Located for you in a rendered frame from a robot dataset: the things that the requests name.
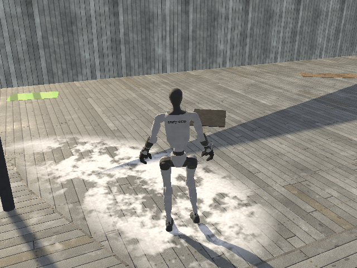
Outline robot right upper arm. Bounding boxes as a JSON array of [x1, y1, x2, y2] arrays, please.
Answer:
[[188, 112, 206, 142]]

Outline robot right hand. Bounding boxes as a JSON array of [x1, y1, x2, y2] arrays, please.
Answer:
[[201, 149, 214, 161]]

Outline robot torso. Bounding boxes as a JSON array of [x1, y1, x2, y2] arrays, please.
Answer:
[[164, 110, 190, 168]]

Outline right robot foot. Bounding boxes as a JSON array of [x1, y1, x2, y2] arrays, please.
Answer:
[[190, 212, 200, 223]]

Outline robot right forearm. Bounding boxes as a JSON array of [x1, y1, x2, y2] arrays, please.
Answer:
[[200, 134, 212, 152]]

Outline robot left hand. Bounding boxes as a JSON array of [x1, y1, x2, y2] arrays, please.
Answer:
[[139, 152, 152, 164]]

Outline robot left forearm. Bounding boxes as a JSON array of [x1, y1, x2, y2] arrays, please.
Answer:
[[142, 135, 153, 155]]

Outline robot left upper arm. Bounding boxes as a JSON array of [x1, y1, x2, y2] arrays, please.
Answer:
[[148, 113, 165, 143]]

